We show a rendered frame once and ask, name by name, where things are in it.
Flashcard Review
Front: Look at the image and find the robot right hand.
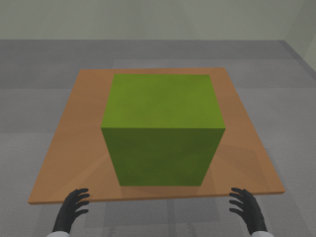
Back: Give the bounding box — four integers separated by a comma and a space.
229, 188, 268, 236

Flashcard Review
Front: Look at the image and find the table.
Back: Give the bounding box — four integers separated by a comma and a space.
28, 67, 285, 205

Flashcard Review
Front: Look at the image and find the robot left hand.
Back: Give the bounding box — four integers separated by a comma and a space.
52, 188, 90, 234

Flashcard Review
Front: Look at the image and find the carton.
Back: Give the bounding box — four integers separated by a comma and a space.
101, 73, 226, 187

